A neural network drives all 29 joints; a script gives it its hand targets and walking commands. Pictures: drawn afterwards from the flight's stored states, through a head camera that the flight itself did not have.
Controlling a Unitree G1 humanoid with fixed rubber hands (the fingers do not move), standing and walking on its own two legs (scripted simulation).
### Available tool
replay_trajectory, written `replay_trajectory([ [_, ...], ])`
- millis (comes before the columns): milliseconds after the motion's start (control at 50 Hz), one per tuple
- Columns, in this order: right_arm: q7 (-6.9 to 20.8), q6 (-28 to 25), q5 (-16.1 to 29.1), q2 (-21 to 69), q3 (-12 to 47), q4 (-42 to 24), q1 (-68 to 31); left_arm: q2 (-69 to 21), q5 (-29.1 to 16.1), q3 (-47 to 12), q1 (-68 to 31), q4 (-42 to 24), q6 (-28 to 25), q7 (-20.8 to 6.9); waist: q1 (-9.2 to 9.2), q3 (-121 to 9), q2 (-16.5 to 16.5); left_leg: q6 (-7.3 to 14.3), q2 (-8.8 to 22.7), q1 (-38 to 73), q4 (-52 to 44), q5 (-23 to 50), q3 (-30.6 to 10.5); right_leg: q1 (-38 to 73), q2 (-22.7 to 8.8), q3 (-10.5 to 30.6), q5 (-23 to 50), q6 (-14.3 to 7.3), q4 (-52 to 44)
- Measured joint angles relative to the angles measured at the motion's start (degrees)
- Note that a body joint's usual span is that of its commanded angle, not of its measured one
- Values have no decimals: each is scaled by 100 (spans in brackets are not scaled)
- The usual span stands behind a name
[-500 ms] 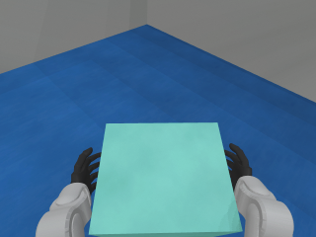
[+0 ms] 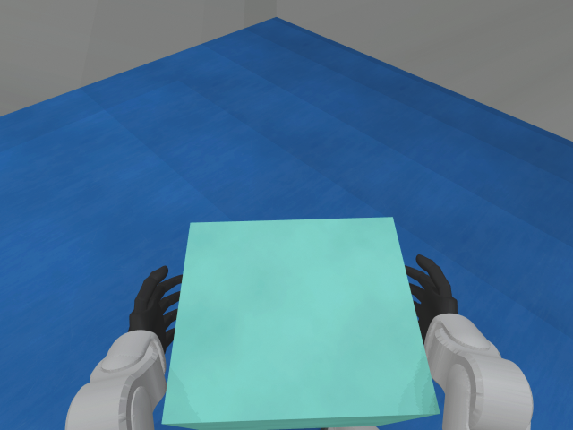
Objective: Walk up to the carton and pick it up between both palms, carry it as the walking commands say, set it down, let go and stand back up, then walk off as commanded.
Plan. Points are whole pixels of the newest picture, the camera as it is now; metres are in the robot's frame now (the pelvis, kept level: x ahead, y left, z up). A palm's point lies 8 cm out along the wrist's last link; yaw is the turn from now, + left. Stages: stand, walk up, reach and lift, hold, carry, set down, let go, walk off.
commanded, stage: carry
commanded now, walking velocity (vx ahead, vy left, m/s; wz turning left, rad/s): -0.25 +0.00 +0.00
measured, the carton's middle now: (294, 334) +0.25 +0.00 +0.02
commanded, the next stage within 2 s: none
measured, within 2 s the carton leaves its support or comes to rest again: neither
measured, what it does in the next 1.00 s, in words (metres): walks backwards: right foot, then left foot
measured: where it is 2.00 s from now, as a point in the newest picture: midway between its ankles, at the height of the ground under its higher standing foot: outside the picture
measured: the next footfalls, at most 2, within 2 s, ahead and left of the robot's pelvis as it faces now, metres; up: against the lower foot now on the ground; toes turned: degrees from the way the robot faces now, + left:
right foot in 0.46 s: -0.19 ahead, -0.11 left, +0.00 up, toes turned -8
left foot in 0.86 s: -0.30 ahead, +0.14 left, +0.00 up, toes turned +2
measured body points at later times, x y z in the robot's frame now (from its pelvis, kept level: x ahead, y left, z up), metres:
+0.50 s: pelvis -0.19 +0.00 +0.01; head -0.18 +0.01 +0.46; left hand +0.05 +0.15 +0.09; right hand +0.04 -0.18 +0.09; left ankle -0.03 +0.10 -0.70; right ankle -0.23 -0.10 -0.72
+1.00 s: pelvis -0.38 +0.06 +0.03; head -0.36 +0.09 +0.48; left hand -0.14 +0.23 +0.09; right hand -0.14 -0.11 +0.11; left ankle -0.34 +0.14 -0.71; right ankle -0.36 -0.08 -0.63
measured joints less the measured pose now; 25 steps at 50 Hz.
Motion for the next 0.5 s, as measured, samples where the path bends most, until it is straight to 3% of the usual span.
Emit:
replay_trajectory([
  [40,0,-6,0,5,22,154,77,-2,12,23,40,85,85,9,3,52,-205,139,-160,10,-86,288,69,6,-140,72,-296,33,43],
  [80,0,-14,0,9,23,249,195,-8,27,18,57,159,183,23,-6,51,-42,259,7,10,-162,481,-22,-77,96,54,-1483,94,845],
  [100,4,-34,0,15,24,220,270,-9,27,3,57,148,221,28,-7,50,24,286,93,8,-258,593,-79,-151,221,54,-1738,96,1475],
  [160,13,-71,0,26,24,55,317,-7,9,-28,54,57,188,22,-2,-7,35,290,221,-66,-678,1019,-176,-198,442,64,-1810,98,2832],
  [260,51,-88,0,11,9,-31,91,5,7,-27,-9,-111,72,45,3,-155,29,290,313,-433,-1130,1612,-54,122,560,73,-1851,164,3078],
  [360,90,-96,0,13,9,-45,187,5,6,-46,-19,-171,198,82,7,-158,28,296,314,-681,-1419,2097,72,823,595,81,-2048,168,2137],
  [460,90,-91,0,15,18,-155,200,4,-2,-54,-20,-246,189,73,12,-164,29,258,324,-1026,-1454,2501,214,1699,541,94,-2011,103,-145],
  [480,90,-97,-1,12,5,-140,187,3,-3,-61,-22,-208,155,68,3,-102,85,218,355,-1110,-1304,2349,209,1710,549,79,-1683,56,-315],
  [500,84,-95,-1,14,-16,-66,248,2,-4,-73,-16,-86,157,66,5,-51,109,166,340,-1188,-918,1668,135,1711,558,84,-1475,3,-309],
])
